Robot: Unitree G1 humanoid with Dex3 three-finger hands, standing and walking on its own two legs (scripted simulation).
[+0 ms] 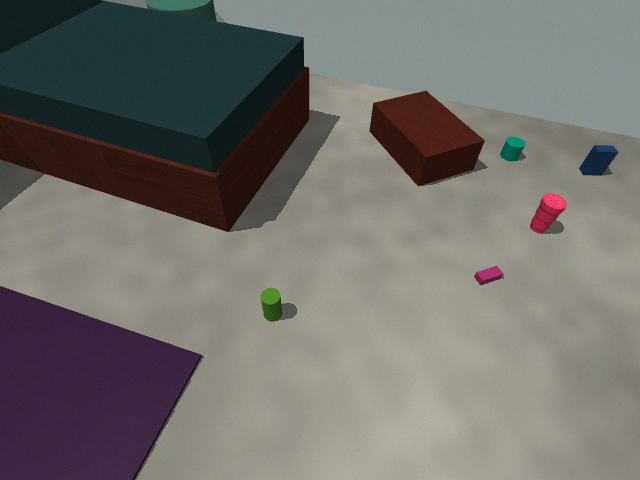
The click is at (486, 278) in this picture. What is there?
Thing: small brick
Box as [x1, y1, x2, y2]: [474, 266, 502, 284]
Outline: 502,272 497,266 494,266 476,272 474,277 480,284 500,278
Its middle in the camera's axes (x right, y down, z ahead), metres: +0.66 +0.14 +1.52
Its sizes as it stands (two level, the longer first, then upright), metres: 0.094 0.042 0.030
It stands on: the floor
